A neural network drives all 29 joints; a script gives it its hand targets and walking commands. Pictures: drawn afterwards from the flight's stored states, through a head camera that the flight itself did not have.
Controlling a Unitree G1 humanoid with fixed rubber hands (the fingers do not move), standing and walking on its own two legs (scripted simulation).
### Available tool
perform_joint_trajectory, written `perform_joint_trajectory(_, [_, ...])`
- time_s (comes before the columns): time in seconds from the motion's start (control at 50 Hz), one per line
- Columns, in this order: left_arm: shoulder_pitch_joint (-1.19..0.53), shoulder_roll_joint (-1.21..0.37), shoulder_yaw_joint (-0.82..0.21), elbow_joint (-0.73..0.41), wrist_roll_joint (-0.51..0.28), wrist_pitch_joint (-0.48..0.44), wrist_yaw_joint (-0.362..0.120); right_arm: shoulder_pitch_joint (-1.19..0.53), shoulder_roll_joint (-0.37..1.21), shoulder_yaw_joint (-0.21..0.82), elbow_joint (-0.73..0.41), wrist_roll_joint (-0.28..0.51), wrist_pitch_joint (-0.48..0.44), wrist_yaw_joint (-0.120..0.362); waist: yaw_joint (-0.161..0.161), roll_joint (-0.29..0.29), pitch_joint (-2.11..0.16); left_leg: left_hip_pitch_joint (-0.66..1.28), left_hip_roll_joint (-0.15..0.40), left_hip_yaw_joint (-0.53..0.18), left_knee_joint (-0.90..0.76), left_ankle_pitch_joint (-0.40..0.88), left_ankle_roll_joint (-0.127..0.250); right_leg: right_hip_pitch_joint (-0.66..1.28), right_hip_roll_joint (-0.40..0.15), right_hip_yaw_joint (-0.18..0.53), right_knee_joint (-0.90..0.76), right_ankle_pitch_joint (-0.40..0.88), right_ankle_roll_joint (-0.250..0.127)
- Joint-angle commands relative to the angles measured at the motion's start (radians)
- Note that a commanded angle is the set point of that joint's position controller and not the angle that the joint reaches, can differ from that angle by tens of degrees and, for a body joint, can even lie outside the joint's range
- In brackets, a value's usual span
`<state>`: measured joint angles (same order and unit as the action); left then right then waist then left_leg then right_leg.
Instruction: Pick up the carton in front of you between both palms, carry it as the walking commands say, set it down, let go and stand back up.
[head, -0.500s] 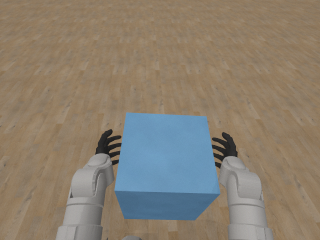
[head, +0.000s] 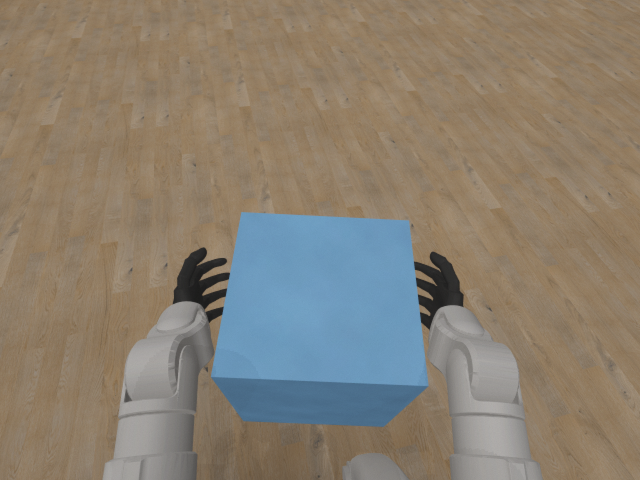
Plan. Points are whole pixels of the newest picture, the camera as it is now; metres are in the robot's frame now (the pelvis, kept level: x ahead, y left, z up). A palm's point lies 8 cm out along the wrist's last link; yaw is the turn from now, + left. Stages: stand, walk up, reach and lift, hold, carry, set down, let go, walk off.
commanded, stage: carry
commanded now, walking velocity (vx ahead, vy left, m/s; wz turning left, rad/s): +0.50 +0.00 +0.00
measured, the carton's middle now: (319, 329) +0.32 -0.02 -0.02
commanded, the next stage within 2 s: none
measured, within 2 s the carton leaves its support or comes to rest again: neither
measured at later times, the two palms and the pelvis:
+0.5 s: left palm (226, 131) +0.60 +0.11 +0.10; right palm (412, 122) +0.63 -0.19 +0.10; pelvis +0.31 -0.06 +0.03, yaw +3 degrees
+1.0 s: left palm (210, 59) +0.82 +0.16 +0.11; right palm (368, 60) +0.81 -0.14 +0.12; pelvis +0.59 +0.02 +0.03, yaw +0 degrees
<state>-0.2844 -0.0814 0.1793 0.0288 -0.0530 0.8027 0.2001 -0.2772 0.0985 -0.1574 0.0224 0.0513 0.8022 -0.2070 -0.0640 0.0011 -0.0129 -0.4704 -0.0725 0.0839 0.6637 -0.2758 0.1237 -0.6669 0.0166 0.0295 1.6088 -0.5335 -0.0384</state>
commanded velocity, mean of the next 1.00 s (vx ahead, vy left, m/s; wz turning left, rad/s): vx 0.50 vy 0.00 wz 0.00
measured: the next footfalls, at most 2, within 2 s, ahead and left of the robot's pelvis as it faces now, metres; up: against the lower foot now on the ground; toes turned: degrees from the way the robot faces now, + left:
right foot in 0.28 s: +0.38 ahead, -0.13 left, +0.00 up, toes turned -4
left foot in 0.76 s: +0.62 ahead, +0.10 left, +0.00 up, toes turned +12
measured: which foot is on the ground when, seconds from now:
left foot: down 0.00-0.28, up 0.30-0.74, down 0.76-1.00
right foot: up 0.00-0.26, down 0.28-0.80, up 0.82-1.00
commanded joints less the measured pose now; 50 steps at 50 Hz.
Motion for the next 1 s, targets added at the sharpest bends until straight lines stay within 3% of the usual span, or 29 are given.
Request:
perform_joint_trajectory(0.0, [-0.434, -0.692, -0.496, -0.124, -0.063, -0.038, -0.017, -0.564, 0.736, 0.626, -0.204, 0.210, -0.038, 0.057, 0.009, 0.051, -0.399, 0.422, 0.335, -0.478, -0.196, 0.360, 0.185, -0.183, -0.067, 0.001, -0.233, 0.116, 0.016])
perform_joint_trajectory(0.06, [-0.458, -0.708, -0.529, -0.149, -0.039, -0.063, -0.037, -0.561, 0.772, 0.659, -0.182, 0.225, -0.059, 0.094, 0.011, 0.137, -0.394, 0.427, 0.282, -0.346, -0.210, 0.524, 0.143, -0.146, -0.082, -0.037, -0.486, 0.292, 0.018])
perform_joint_trajectory(0.14, [-0.437, -0.725, -0.563, -0.150, -0.020, -0.081, -0.051, -0.492, 0.782, 0.656, -0.122, 0.188, -0.069, 0.105, -0.005, 0.130, -0.369, 0.460, 0.219, -0.204, -0.200, 0.692, 0.081, 0.011, -0.028, -0.121, -0.861, 0.454, 0.004])
perform_joint_trajectory(0.18, [-0.411, -0.717, -0.574, -0.143, -0.021, -0.079, -0.053, -0.453, 0.764, 0.636, -0.106, 0.149, -0.070, 0.095, 0.015, 0.133, -0.360, 0.465, 0.212, -0.163, -0.189, 0.723, 0.047, 0.132, 0.009, -0.164, -0.992, 0.505, -0.009])
perform_joint_trajectory(0.22, [-0.392, -0.714, -0.590, -0.135, -0.038, -0.072, -0.053, -0.430, 0.745, 0.619, -0.103, 0.113, -0.063, 0.083, 0.061, 0.123, -0.393, 0.468, 0.208, -0.074, -0.071, 0.825, -0.027, 0.373, 0.036, -0.208, -1.180, 0.583, -0.012])
perform_joint_trajectory(0.24, [-0.388, -0.712, -0.593, -0.136, -0.044, -0.066, -0.054, -0.415, 0.727, 0.605, -0.108, 0.095, -0.055, 0.075, 0.076, 0.103, -0.443, 0.389, 0.193, -0.042, 0.048, 0.740, -0.061, 0.580, 0.015, -0.178, -1.204, 0.592, -0.023])
perform_joint_trajectory(0.26, [-0.376, -0.698, -0.585, -0.139, -0.049, -0.057, -0.054, -0.433, 0.701, 0.594, -0.128, 0.081, -0.045, 0.065, 0.091, -0.014, -0.501, 0.214, 0.173, -0.032, 0.239, 0.374, -0.099, 0.791, -0.192, 0.077, -1.164, 0.686, -0.063])
perform_joint_trajectory(0.28, [-0.383, -0.645, -0.582, -0.138, -0.058, -0.050, -0.041, -0.374, 0.691, 0.591, -0.111, 0.080, -0.031, 0.057, 0.083, -0.291, -0.593, -0.108, 0.021, -0.024, 0.534, -0.183, -0.139, 1.055, -0.460, 0.503, -1.202, 0.732, -0.234])
perform_joint_trajectory(0.3, [-0.330, -0.653, -0.580, -0.126, -0.073, -0.041, -0.031, -0.391, 0.647, 0.577, -0.139, 0.083, -0.023, 0.043, 0.086, -0.278, -0.583, -0.209, 0.043, -0.086, 0.626, -0.224, -0.125, 1.045, -0.436, 0.585, -1.263, 0.626, -0.249])
perform_joint_trajectory(0.32, [-0.346, -0.655, -0.582, -0.162, -0.080, -0.034, -0.027, -0.413, 0.664, 0.571, -0.145, 0.086, -0.015, 0.030, 0.087, -0.213, -0.526, -0.237, 0.082, -0.099, 0.620, -0.183, -0.114, 0.986, -0.393, 0.494, -1.276, 0.633, -0.212])
perform_joint_trajectory(0.34, [-0.369, -0.669, -0.588, -0.183, -0.087, -0.022, -0.028, -0.419, 0.674, 0.558, -0.142, 0.085, -0.009, 0.023, 0.087, -0.096, -0.482, -0.235, 0.109, -0.096, 0.572, -0.140, -0.114, 0.922, -0.377, 0.408, -1.283, 0.677, -0.180])
perform_joint_trajectory(0.36, [-0.389, -0.676, -0.592, -0.207, -0.092, -0.012, -0.031, -0.415, 0.683, 0.549, -0.138, 0.079, 0.000, 0.020, 0.085, -0.045, -0.439, -0.219, 0.135, -0.097, 0.497, -0.109, -0.114, 0.857, -0.363, 0.336, -1.297, 0.719, -0.152])
perform_joint_trajectory(0.4, [-0.406, -0.693, -0.604, -0.240, -0.107, 0.011, -0.046, -0.385, 0.706, 0.551, -0.136, 0.067, 0.022, 0.029, 0.080, -0.073, -0.416, -0.159, 0.145, -0.084, 0.361, -0.091, -0.126, 0.795, -0.324, 0.219, -1.333, 0.712, -0.113])
perform_joint_trajectory(0.44, [-0.390, -0.705, -0.626, -0.281, -0.123, 0.039, -0.066, -0.344, 0.724, 0.568, -0.157, 0.068, 0.046, 0.040, 0.079, -0.097, -0.404, -0.130, 0.132, -0.040, 0.261, -0.080, -0.142, 0.772, -0.308, 0.142, -1.353, 0.733, -0.111])
perform_joint_trajectory(0.54, [-0.251, -0.718, -0.669, -0.371, -0.145, 0.126, -0.109, -0.240, 0.747, 0.637, -0.302, 0.066, 0.125, 0.065, 0.075, -0.164, -0.320, -0.134, 0.135, 0.032, 0.028, 0.084, -0.173, 0.760, -0.254, 0.020, -1.404, 0.692, -0.083])
perform_joint_trajectory(0.6, [-0.159, -0.724, -0.669, -0.429, -0.141, 0.186, -0.121, -0.187, 0.763, 0.678, -0.408, 0.094, 0.187, 0.082, 0.081, -0.178, -0.263, -0.098, 0.131, 0.062, -0.086, 0.153, -0.162, 0.732, -0.241, -0.029, -1.417, 0.688, -0.073])
perform_joint_trajectory(0.7, [-0.063, -0.746, -0.687, -0.544, -0.130, 0.272, -0.136, -0.119, 0.762, 0.717, -0.543, 0.152, 0.277, 0.129, 0.085, -0.163, -0.209, 0.042, 0.111, 0.121, -0.242, 0.200, -0.134, 0.703, -0.246, -0.068, -1.335, 0.726, -0.053])
perform_joint_trajectory(0.72, [-0.055, -0.747, -0.698, -0.567, -0.131, 0.287, -0.139, -0.086, 0.758, 0.716, -0.554, 0.156, 0.290, 0.137, 0.071, -0.134, -0.234, 0.162, 0.084, 0.158, -0.287, 0.185, -0.128, 0.666, -0.221, -0.111, -1.230, 0.758, -0.036])
perform_joint_trajectory(0.74, [-0.036, -0.745, -0.710, -0.586, -0.131, 0.300, -0.142, -0.050, 0.752, 0.710, -0.560, 0.155, 0.303, 0.144, 0.060, -0.090, -0.287, 0.347, 0.091, 0.151, -0.264, 0.135, -0.117, 0.564, -0.187, -0.155, -1.086, 0.763, -0.015])
perform_joint_trajectory(0.76, [-0.020, -0.730, -0.716, -0.605, -0.133, 0.316, -0.145, -0.004, 0.738, 0.701, -0.562, 0.147, 0.316, 0.149, 0.046, 0.031, -0.338, 0.507, 0.252, -0.079, -0.314, 0.007, -0.087, 0.409, -0.155, -0.180, -0.855, 0.543, 0.027])
perform_joint_trajectory(0.78, [-0.016, -0.729, -0.739, -0.648, -0.145, 0.333, -0.149, 0.009, 0.727, 0.700, -0.565, 0.147, 0.322, 0.154, 0.040, 0.289, -0.387, 0.708, 0.500, -0.502, -0.410, -0.113, 0.046, 0.099, -0.042, -0.181, -0.593, 0.253, 0.063])
perform_joint_trajectory(0.8, [-0.053, -0.723, -0.758, -0.664, -0.159, 0.344, -0.156, 0.007, 0.744, 0.700, -0.566, 0.154, 0.328, 0.161, 0.039, 0.301, -0.345, 0.699, 0.526, -0.591, -0.452, -0.004, 0.087, -0.042, -0.034, -0.092, -0.454, 0.055, 0.043])
perform_joint_trajectory(0.84, [-0.067, -0.785, -0.776, -0.642, -0.164, 0.348, -0.175, -0.033, 0.791, 0.716, -0.593, 0.165, 0.332, 0.180, 0.042, 0.143, -0.305, 0.576, 0.477, -0.407, -0.441, 0.158, 0.066, -0.045, -0.120, -0.041, -0.383, 0.118, 0.019])
perform_joint_trajectory(0.86, [-0.062, -0.814, -0.774, -0.627, -0.161, 0.344, -0.182, -0.057, 0.812, 0.730, -0.604, 0.172, 0.331, 0.190, 0.046, 0.073, -0.281, 0.500, 0.448, -0.319, -0.468, 0.133, 0.027, -0.013, -0.152, -0.032, -0.442, 0.187, 0.021])
perform_joint_trajectory(0.9, [-0.048, -0.845, -0.778, -0.610, -0.149, 0.335, -0.190, -0.080, 0.829, 0.754, -0.615, 0.185, 0.328, 0.206, 0.049, 0.080, -0.265, 0.413, 0.395, -0.195, -0.516, 0.071, -0.012, 0.054, -0.147, -0.064, -0.551, 0.278, 0.032])
perform_joint_trajectory(0.94, [-0.018, -0.842, -0.772, -0.602, -0.128, 0.332, -0.185, -0.060, 0.815, 0.762, -0.613, 0.191, 0.327, 0.215, 0.050, 0.108, -0.243, 0.392, 0.367, -0.123, -0.551, 0.036, -0.014, 0.061, -0.140, -0.096, -0.648, 0.330, 0.049])
perform_joint_trajectory(0.98, [-0.002, -0.830, -0.771, -0.604, -0.117, 0.334, -0.178, -0.041, 0.793, 0.759, -0.610, 0.193, 0.330, 0.218, 0.049, 0.120, -0.210, 0.414, 0.358, -0.096, -0.579, 0.042, -0.003, 0.022, -0.140, -0.120, -0.759, 0.378, 0.065])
